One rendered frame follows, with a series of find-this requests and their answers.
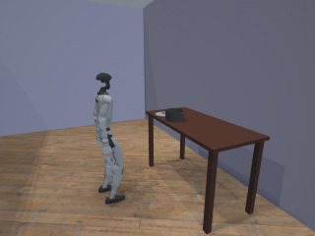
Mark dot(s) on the right robot forearm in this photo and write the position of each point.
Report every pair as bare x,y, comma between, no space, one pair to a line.
102,128

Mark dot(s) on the pot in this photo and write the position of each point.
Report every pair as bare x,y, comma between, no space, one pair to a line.
174,115

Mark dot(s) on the robot left upper arm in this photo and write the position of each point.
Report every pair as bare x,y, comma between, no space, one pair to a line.
94,112

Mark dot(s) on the table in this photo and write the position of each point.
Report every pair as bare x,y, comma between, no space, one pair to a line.
214,135

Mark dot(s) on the robot right shin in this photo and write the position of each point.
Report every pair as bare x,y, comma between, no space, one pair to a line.
116,177

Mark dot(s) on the robot right upper arm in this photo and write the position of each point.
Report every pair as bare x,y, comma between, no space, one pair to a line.
105,103

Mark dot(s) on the lid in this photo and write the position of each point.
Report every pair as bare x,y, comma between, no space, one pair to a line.
160,114

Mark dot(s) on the right robot hand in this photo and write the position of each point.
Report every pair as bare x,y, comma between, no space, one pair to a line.
106,150

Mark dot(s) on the robot head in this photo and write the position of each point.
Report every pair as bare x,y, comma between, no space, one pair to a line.
104,78

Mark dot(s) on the left robot hand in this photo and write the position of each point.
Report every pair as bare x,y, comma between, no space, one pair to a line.
98,140

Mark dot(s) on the left robot forearm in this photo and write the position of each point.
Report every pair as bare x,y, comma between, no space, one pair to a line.
96,124

